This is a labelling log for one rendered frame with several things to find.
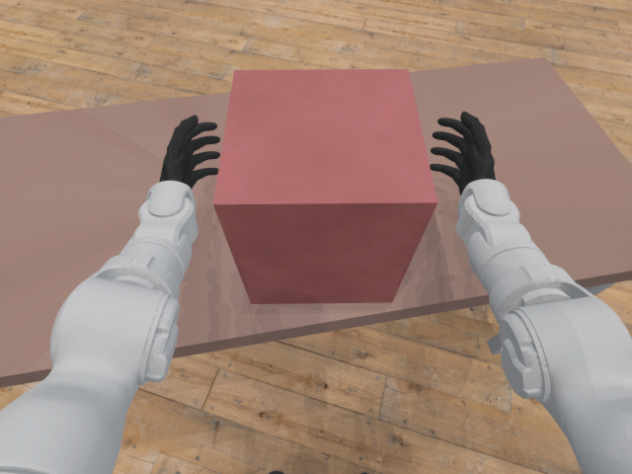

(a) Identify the right robot upper arm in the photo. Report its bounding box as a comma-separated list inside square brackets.
[499, 296, 632, 474]

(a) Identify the left robot upper arm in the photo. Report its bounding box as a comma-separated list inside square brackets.
[0, 277, 180, 474]

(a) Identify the carton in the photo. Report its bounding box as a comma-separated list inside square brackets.
[213, 69, 437, 304]

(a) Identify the robot left forearm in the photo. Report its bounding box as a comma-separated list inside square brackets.
[50, 181, 198, 366]

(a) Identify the table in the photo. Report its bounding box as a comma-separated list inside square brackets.
[0, 57, 632, 388]

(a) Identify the left robot hand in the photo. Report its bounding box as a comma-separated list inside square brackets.
[159, 115, 220, 188]

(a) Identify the robot right forearm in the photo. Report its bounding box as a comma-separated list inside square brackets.
[456, 179, 632, 350]

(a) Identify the right robot hand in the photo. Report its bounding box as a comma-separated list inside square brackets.
[430, 112, 496, 195]

